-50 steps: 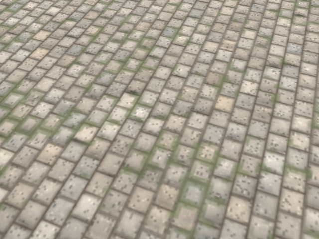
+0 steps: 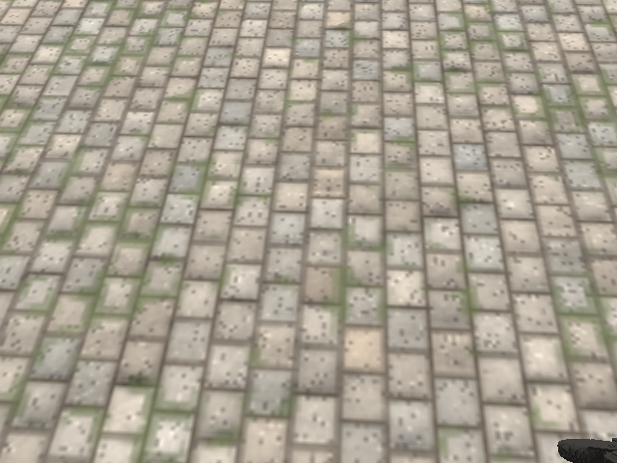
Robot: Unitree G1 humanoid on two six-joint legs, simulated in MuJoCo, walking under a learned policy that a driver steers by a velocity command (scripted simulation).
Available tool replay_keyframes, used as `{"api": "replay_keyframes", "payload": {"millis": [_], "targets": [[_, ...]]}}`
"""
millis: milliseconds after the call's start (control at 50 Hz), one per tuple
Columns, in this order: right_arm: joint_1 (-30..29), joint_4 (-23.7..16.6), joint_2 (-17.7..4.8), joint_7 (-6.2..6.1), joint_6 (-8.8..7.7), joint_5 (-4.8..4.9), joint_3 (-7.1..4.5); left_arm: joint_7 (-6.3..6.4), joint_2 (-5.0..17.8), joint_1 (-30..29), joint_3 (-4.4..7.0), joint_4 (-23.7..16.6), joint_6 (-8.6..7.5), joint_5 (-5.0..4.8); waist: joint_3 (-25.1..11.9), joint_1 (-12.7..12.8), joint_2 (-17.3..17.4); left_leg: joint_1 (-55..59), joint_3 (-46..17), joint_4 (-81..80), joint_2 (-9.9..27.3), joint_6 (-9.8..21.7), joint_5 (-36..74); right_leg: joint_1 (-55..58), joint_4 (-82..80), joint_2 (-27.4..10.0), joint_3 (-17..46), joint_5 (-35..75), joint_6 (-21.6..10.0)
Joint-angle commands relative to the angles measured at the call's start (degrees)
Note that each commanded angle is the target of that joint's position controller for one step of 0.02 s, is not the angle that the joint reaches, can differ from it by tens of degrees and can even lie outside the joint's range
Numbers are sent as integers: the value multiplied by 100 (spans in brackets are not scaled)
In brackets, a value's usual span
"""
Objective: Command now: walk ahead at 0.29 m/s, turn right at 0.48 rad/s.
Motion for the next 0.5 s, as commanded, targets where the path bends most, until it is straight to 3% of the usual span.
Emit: {"api": "replay_keyframes", "payload": {"millis": [20, 80, 120, 140, 160, 180, 200, 220, 240, 260, 280, 300, 320, 360, 420, 440, 460, 480, 500], "targets": [[51, -208, -243, 22, 7, 22, -35, 151, 986, -177, 272, -380, 46, -52, -709, -89, -624, 1145, 485, -1163, -535, -131, 1367, -434, -205, -901, 408, 3162, -618], [-231, -268, -355, 115, -4, 64, -66, 184, 839, 48, 214, -259, 128, -45, -793, 72, -725, 1279, 308, -1798, -588, -9, 1767, -36, 100, -1113, 792, 2365, -471], [-93, -244, -532, 145, -48, 8, -148, 197, 767, -23, 186, -248, 133, 11, -810, -47, -773, 1343, 182, -2039, -522, 208, 1585, 320, 538, -1310, 1126, 2272, -382], [124, -180, -550, 148, -87, -31, -173, 201, 698, -169, 161, -269, 130, 19, -818, -216, -764, 1589, 221, -2324, -500, 349, 1761, 373, 851, -1265, 1164, 2262, -288], [348, -125, -607, 131, -137, -108, -194, 194, 565, -211, 120, -297, 112, 38, -913, -343, -648, 2094, 234, -2654, -369, 501, 2547, 325, 1313, -994, 1077, 2168, -113], [547, -185, -900, 96, -172, -228, -223, 178, 319, 64, 35, -381, 67, 144, -1444, -254, 26, 3236, -508, -2323, 491, 861, 4655, -170, 2304, -558, 854, 866, 148], [736, -127, -884, 86, -85, -276, -206, 159, 184, 970, -39, -215, 51, 70, -2080, -65, 1272, 4536, -1962, -2193, 1700, 2007, 5795, -1262, 3794, 12, 535, -2479, 553], [882, -34, -515, 123, -7, -68, -129, 128, 573, 1100, 4, -113, 99, 25, -2328, -110, 1127, 4425, -2753, -2458, 1907, 2242, 4246, -1539, 4318, -235, 665, -3066, 714], [673, -67, -359, 141, 53, 26, -69, 146, 831, 593, 87, -127, 219, -19, -1811, -244, 619, 3967, -2464, -2629, 1605, 2023, 2866, -1705, 4624, -428, 629, -2790, 855], [448, -66, -288, 152, 125, 2, -22, 187, 817, 218, 102, -150, 348, -15, -1453, -255, 361, 3482, -2103, -2819, 1326, 1783, 1877, -1755, 4594, -540, 462, -2538, 941], [147, -80, -226, 160, 185, -11, 27, 213, 765, 65, 106, -178, 461, 18, -1085, -173, 348, 2918, -1840, -3032, 1153, 1636, 1090, -1673, 4257, -685, 378, -2365, 989], [-68, -68, -287, 153, 247, -36, 19, 218, 652, 13, 84, -185, 533, 24, -830, -75, 554, 2392, -1512, -3250, 900, 1468, 542, -1356, 3640, -811, 240, -2198, 998], [-188, -48, -356, 140, 301, -61, -9, 224, 495, 34, 37, -137, 552, 29, -688, -45, 728, 1998, -1124, -3372, 624, 1353, 397, -946, 3041, -776, 11, -2069, 1004], [-99, 37, -399, 94, 357, -56, -34, 225, 290, 110, -24, 0, 496, 71, -816, -97, 849, 1959, -784, -3324, 460, 1379, 568, -399, 2182, -719, -196, -1699, 964], [-58, 141, -360, 44, 398, 58, -11, 179, 271, 267, -14, 221, 444, 101, -985, 2, 665, 1866, -619, -3184, 422, 1295, -90, 403, 835, -655, -388, -222, 749], [64, 211, -258, 44, 391, 66, 30, 169, 313, 134, -20, 184, 439, 174, -910, -28, 539, 1674, -565, -3202, 320, 1068, -665, 593, 587, -740, -281, 35, 634], [136, 266, -183, 61, 370, 24, 64, 179, 480, -59, -12, 68, 432, 244, -740, -114, 280, 1454, -445, -3092, 183, 801, -1210, 592, 443, -1091, 106, 90, 463], [232, 245, -241, 84, 358, -16, 32, 190, 768, -186, 62, 109, 429, 194, -450, -369, -301, 1562, -57, -3019, -181, 588, -1320, -40, 508, -1132, 207, -768, 247], [47, 259, -247, 80, 350, -49, 36, 174, 556, -229, 30, 142, 383, 172, -326, -261, -402, 1962, 109, -2766, -293, 471, -982, -543, 357, -1043, 174, -1429, 213]]}}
